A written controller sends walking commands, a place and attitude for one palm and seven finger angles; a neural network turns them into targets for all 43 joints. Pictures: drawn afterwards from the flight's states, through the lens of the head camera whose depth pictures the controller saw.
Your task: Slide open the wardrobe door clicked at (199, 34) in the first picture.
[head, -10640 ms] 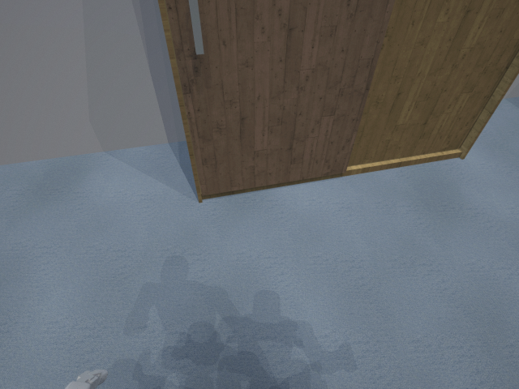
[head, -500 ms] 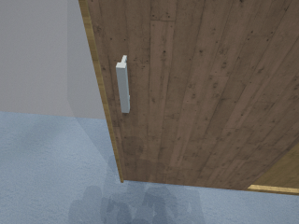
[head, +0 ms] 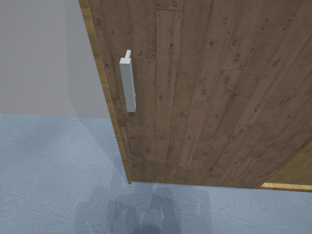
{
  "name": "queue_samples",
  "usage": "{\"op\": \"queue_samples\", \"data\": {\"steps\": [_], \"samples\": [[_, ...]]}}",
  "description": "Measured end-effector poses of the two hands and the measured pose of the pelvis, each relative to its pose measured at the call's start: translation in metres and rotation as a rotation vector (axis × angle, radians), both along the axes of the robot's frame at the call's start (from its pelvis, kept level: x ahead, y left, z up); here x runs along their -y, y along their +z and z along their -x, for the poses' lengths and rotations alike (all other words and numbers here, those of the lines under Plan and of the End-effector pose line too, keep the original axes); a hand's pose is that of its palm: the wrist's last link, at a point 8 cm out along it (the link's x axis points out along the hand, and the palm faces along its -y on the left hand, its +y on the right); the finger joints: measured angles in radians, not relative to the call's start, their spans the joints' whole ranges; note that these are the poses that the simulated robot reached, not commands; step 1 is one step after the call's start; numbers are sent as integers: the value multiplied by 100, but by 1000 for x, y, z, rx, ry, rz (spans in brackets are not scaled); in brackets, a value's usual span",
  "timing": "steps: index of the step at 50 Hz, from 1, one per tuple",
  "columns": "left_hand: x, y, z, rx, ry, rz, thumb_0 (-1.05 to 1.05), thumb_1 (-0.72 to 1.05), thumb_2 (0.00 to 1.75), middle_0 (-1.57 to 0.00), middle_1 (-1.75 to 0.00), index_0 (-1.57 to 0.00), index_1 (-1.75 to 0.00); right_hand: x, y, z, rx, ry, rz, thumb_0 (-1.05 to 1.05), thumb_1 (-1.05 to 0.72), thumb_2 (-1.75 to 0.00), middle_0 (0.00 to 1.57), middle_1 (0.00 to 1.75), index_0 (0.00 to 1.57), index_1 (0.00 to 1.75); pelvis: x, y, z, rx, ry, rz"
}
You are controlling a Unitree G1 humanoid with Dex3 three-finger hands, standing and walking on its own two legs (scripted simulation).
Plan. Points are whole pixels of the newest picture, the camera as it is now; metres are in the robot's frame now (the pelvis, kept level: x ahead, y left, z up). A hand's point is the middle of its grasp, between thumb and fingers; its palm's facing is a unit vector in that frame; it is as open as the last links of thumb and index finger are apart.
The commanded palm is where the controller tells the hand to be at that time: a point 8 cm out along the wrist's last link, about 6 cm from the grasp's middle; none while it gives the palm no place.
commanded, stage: look again from close up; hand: left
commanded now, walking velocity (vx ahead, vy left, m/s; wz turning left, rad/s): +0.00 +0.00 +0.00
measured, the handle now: (130, 82) +0.50 +0.10 +0.12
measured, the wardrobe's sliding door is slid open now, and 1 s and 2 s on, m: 0.00 0.00 0.00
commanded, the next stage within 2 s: raise the hand with hooked fingers in 0.74 s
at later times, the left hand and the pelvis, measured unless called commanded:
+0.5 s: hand out of the picture +0.05 +0.20 -0.17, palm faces -0.02 -0.98 -0.20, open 7.4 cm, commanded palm none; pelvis +0.03 +0.02 +0.00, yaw -1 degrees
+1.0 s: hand (78, 206) +0.20 +0.21 -0.04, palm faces +0.21 -0.96 -0.18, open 7.5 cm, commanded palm +0.13 +0.26 -0.05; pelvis +0.02 +0.02 +0.00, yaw +2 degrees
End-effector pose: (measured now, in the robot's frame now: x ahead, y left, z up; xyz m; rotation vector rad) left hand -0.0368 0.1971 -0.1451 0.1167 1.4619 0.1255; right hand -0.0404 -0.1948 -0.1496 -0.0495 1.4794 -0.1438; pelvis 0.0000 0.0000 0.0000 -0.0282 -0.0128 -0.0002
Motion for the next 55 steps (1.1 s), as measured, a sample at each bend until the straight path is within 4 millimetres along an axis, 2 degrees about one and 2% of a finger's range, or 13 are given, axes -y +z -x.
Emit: {"op": "queue_samples", "data": {"steps": [4,10,14,19,29,43,44,45,48,51,53,55], "samples": [[-15,-1,-14,24,-15,-24,0,91,90,-20,-29,-20,-30,-1,-5,-24,75,10,12,1,-91,-89,20,30,20,30,-8,-4,-6,0,1,-5],[-35,2,-49,109,-24,-53,0,91,90,-20,-29,-20,-30,5,-3,-50,126,28,48,2,-93,-89,20,30,20,30,-17,-4,-17,3,-9,-19],[-42,2,-70,148,-37,-55,0,91,90,-20,-29,-20,-30,9,3,-66,158,37,73,2,-93,-89,20,30,20,30,-20,-2,-23,3,-15,-23],[-48,2,-84,157,-53,-50,0,91,90,-20,-29,-20,-30,12,10,-82,185,47,95,1,-92,-89,20,30,20,30,-22,0,-27,1,-21,-25],[-51,2,-85,124,-56,-42,0,91,90,-20,-29,-20,-30,13,15,-99,190,61,104,1,-91,-89,20,30,20,30,-24,2,-34,3,-24,-25],[-51,2,-71,63,-60,-44,0,91,90,-20,-29,-20,-30,14,15,-94,148,54,100,0,-91,-89,20,30,20,30,-23,3,-36,0,-27,-22],[-53,7,-81,110,7,-44,0,90,90,-20,-30,-20,-30,15,16,-96,168,53,111,1,-90,-89,20,30,20,30,-23,3,-34,3,-19,-16],[-57,21,-100,228,41,-60,1,90,89,-20,-30,-20,-30,16,19,-101,217,74,131,1,-90,-89,20,30,20,30,-23,2,-32,8,-12,-17],[-66,81,-166,666,47,-133,1,89,89,-20,-31,-20,-32,19,28,-122,405,130,132,1,-90,-89,20,30,20,30,-20,1,-27,-1,6,-42],[-61,140,-223,1048,14,-115,1,85,87,-20,-33,-20,-34,25,37,-152,594,165,127,1,-90,-89,20,30,20,30,-14,-5,-18,-13,39,-45],[-55,168,-247,1256,-25,-70,1,82,86,-20,-35,-20,-36,32,46,-172,702,186,134,1,-90,-89,20,30,20,30,-9,-11,-11,-43,43,-31],[-52,178,-255,1407,-77,-13,1,79,84,-20,-37,-20,-38,40,55,-190,794,194,146,1,-90,-89,20,30,20,30,-2,-18,-5,-77,32,-26]]}}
